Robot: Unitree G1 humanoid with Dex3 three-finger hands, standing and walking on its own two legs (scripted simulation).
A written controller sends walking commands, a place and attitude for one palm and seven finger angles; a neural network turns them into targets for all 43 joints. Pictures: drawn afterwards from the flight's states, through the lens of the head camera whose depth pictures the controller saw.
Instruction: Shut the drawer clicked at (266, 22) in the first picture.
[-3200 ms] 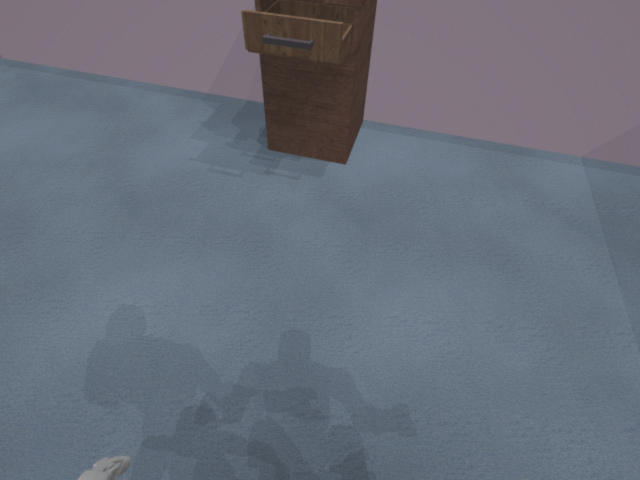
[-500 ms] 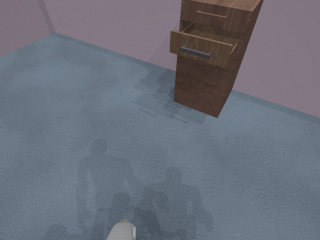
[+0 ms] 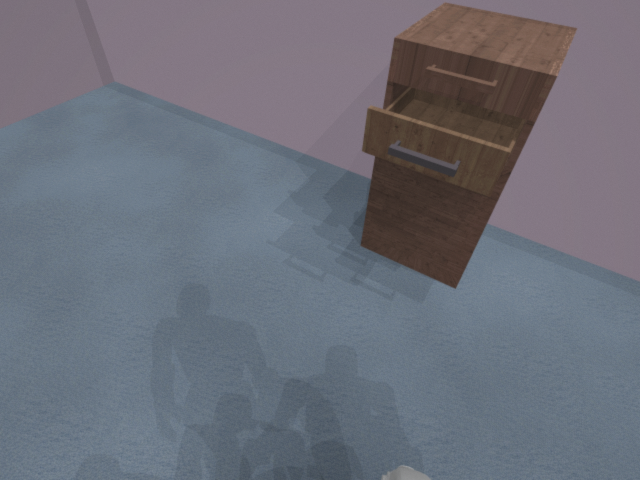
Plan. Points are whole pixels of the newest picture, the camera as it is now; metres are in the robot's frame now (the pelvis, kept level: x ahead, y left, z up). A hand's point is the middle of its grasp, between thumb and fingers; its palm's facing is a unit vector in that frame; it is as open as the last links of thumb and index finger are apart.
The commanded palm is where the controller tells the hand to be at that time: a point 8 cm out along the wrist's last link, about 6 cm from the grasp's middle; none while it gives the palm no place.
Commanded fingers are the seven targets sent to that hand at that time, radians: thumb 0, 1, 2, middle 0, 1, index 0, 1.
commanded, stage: walk to a spot facing it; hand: left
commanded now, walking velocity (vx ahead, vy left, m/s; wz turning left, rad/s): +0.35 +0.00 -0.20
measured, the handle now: (424, 156) +0.94 -0.21 -0.10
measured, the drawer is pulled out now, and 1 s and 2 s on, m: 0.19 0.19 0.19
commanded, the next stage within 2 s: turn to face it in 0.20 s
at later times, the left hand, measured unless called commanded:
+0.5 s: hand (252, 441) +0.22 +0.12 -0.17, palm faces -0.02 -0.98 -0.22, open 7.2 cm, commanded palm none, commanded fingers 0.00 0.90 0.90 -0.20 -0.30 -0.20 -0.30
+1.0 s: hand (259, 361) +0.35 +0.13 -0.17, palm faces -0.26 -0.93 -0.24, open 7.4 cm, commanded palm none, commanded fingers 0.00 0.90 0.90 -0.20 -0.30 -0.20 -0.30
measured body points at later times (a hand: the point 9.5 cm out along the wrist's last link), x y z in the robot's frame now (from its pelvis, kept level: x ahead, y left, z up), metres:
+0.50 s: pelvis +0.18 -0.06 +0.00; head +0.19 -0.08 +0.45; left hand +0.22 +0.17 -0.15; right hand +0.19 -0.29 -0.16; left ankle +0.23 +0.08 -0.70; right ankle +0.19 -0.16 -0.74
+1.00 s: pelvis +0.21 -0.04 -0.01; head +0.24 -0.05 +0.44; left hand +0.36 +0.18 -0.15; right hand +0.20 -0.29 -0.15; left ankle +0.27 +0.06 -0.74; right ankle +0.16 -0.15 -0.71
